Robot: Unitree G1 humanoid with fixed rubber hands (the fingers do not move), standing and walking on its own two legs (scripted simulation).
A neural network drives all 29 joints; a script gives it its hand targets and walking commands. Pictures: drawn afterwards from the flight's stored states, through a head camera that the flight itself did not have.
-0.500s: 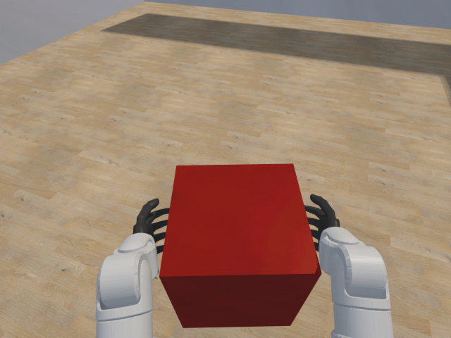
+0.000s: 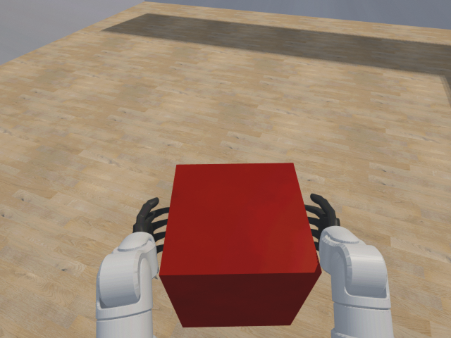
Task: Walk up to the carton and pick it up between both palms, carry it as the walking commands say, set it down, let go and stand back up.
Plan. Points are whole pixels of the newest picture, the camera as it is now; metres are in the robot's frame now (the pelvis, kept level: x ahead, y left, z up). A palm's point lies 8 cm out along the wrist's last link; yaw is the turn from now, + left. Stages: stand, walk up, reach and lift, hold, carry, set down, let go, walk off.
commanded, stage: carry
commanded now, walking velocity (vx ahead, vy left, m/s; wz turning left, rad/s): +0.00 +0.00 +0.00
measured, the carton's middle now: (235, 248) +0.29 +0.00 +0.01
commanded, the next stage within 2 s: hold in 0.18 s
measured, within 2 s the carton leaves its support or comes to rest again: neither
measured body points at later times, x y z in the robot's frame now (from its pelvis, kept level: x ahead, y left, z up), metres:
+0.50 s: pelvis -0.01 +0.00 +0.01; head -0.04 +0.00 +0.46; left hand +0.29 +0.15 +0.05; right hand +0.28 -0.16 +0.05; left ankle +0.02 +0.14 -0.73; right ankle +0.02 -0.13 -0.73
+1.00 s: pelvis -0.01 +0.01 +0.00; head +0.01 +0.00 +0.45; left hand +0.31 +0.15 -0.01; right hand +0.31 -0.15 -0.01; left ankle +0.02 +0.14 -0.73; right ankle +0.02 -0.13 -0.73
